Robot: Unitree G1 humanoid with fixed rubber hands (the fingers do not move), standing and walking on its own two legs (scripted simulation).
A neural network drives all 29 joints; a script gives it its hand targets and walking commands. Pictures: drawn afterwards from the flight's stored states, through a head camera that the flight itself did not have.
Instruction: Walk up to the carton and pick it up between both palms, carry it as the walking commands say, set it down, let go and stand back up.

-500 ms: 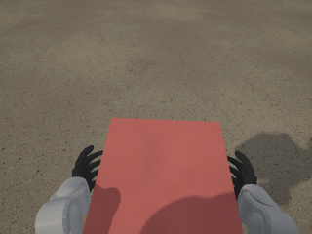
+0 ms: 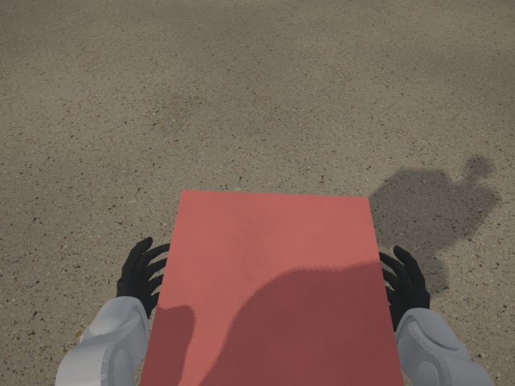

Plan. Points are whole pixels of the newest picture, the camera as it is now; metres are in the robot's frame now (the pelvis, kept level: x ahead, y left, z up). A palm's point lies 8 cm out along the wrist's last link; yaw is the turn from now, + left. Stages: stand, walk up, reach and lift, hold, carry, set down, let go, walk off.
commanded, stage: carry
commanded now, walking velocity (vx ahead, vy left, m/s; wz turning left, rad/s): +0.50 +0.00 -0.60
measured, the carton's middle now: (269, 307) +0.25 +0.00 +0.00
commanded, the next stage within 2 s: none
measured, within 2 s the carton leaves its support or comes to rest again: neither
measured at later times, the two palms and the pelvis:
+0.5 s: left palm (287, 138) +0.57 -0.02 +0.05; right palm (472, 186) +0.46 -0.35 +0.05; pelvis +0.30 -0.11 -0.02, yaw -18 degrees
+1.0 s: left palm (361, 87) +0.75 -0.20 +0.06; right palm out of the picture +0.59 -0.50 +0.06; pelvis +0.46 -0.24 -0.01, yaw -26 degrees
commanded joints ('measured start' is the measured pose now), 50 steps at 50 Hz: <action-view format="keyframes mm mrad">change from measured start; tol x32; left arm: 1 -425 -689 -826 -200 -256 -1 -87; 50 -402 -708 -781 -171 -222 54 -64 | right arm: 1 -354 700 796 -160 263 3 69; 50 -399 697 795 -161 299 61 95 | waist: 1 -48 -26 -443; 20 -18 216 -271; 23 3 -320 -305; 41 -57 -110 -422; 43 -65 352 -453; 50 -48 144 -368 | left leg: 1 552 -5 43 -189 118 31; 3 902 429 -428 -201 334 175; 13 388 354 8 -350 -206 123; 20 479 258 245 154 607 16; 24 -225 38 -71 887 -458 -54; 39 80 -84 162 34 144 60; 41 403 40 72 -87 451 132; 43 846 489 -411 62 1556 317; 50 540 379 -189 11 960 270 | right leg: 1 -38 -177 -15 258 826 5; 4 -547 -119 -14 762 -149 85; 10 -553 -243 -56 603 -69 114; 20 -169 -32 -286 173 146 50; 23 311 -411 564 -26 569 -238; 29 331 -359 115 102 1256 -118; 39 202 -204 -100 321 1335 -9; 41 2 -207 -114 471 1022 42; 43 -579 -48 -68 898 -307 167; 50 -551 -177 -14 821 -180 162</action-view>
